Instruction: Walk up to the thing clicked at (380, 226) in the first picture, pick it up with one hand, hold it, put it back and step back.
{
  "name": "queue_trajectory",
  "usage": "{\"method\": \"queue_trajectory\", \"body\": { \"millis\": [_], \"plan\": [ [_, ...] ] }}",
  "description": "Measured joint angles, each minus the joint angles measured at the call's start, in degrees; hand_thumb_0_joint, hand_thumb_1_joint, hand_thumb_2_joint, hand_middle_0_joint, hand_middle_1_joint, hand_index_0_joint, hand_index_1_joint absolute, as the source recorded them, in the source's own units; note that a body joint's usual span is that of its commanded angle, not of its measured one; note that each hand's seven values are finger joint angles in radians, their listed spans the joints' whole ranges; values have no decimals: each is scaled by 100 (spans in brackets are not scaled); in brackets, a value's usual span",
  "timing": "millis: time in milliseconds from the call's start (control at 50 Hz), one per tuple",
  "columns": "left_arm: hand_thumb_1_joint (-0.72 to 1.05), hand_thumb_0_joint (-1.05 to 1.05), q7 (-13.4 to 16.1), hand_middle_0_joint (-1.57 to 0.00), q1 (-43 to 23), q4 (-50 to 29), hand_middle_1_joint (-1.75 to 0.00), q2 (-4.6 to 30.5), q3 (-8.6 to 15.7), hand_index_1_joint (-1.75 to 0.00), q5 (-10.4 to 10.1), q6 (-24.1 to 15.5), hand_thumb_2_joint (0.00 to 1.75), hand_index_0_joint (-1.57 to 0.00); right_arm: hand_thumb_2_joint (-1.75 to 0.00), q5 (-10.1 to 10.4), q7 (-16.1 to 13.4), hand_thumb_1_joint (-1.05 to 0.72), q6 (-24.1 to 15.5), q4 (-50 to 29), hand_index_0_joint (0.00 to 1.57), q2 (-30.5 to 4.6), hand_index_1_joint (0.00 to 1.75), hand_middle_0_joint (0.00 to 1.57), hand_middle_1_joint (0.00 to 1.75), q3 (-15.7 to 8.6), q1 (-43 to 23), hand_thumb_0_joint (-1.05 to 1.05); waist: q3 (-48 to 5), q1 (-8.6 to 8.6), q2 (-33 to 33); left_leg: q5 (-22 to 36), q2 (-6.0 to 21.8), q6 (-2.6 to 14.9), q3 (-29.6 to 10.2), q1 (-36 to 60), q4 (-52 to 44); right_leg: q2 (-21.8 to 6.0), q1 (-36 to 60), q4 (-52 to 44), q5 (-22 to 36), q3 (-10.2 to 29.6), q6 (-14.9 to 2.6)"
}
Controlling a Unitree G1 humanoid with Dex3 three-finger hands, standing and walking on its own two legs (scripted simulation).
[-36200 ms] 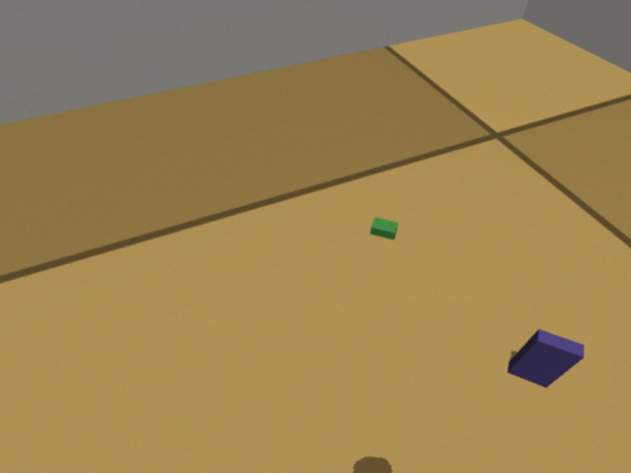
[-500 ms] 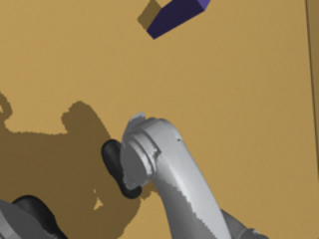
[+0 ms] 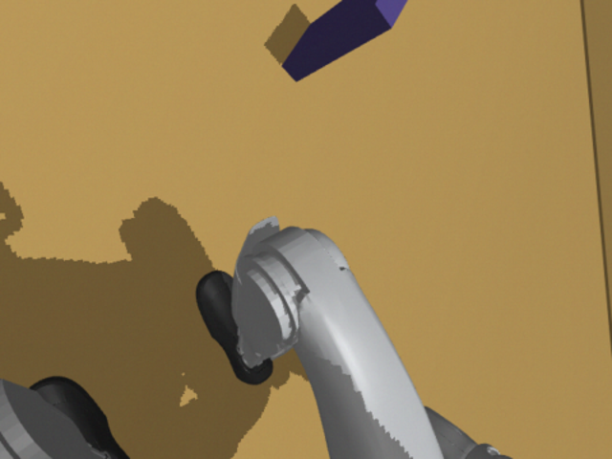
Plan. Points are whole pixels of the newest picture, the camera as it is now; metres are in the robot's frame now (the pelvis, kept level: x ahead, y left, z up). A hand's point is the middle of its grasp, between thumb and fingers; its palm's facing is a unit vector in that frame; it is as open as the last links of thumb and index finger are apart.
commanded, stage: close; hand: left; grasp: from above
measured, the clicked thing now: out of the picture +0.48 +0.38 -0.31
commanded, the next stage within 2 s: none
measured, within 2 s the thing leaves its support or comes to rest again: neither
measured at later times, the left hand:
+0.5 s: hand out of the picture +0.47 +0.37 -0.28, palm faces -0.23 -0.38 -0.89, open 9.2 cm
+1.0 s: hand out of the picture +0.46 +0.37 -0.28, palm faces -0.23 -0.38 -0.90, open 9.3 cm
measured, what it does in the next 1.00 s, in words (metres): stands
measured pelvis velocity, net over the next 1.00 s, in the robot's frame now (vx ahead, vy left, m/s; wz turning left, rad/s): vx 0.00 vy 0.00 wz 0.00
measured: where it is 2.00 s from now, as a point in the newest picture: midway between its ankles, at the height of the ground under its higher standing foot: (177, 397)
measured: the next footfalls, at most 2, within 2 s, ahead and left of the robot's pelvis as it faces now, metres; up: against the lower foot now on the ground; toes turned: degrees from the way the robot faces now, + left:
none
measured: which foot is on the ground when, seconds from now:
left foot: down 0.00-1.00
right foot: down 0.00-1.00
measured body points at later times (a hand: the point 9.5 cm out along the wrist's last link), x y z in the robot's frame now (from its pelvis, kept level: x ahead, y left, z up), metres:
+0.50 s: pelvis +0.00 +0.00 +0.00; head +0.33 +0.12 +0.27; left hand +0.48 +0.39 -0.23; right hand +0.02 -0.24 -0.04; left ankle +0.05 +0.12 -0.29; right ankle +0.13 -0.11 -0.29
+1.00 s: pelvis +0.00 +0.00 +0.00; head +0.33 +0.13 +0.28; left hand +0.47 +0.39 -0.23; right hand +0.02 -0.24 -0.04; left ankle +0.05 +0.12 -0.29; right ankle +0.13 -0.11 -0.29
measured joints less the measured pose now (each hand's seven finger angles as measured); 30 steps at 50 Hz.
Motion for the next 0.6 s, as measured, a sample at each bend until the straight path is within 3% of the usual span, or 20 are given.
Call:
{"method": "queue_trajectory", "body": {
  "millis": [300, 600],
  "plan": [
    [13, -1, 4, -57, 19, -5, -65, 56, 50, -65, -89, -9, 50, -67, -90, -9, 11, -91, -28, -5, 20, -16, 30, 19, 30, 9, -32, 1, 72, -15, 20, 40, -2, -23, -13, -8, -17, -1, -24, -4, 38, -10, -23],
    [13, -1, -34, -58, 38, -18, -66, 7, 22, -65, -39, -18, 50, -67, -90, 6, -7, -92, -34, 53, 20, 13, 30, 20, 30, -9, -8, 1, 17, 1, 15, -22, -3, -21, -12, 35, -16, 2, 23, -10, -20, -9, -14]
  ]
}}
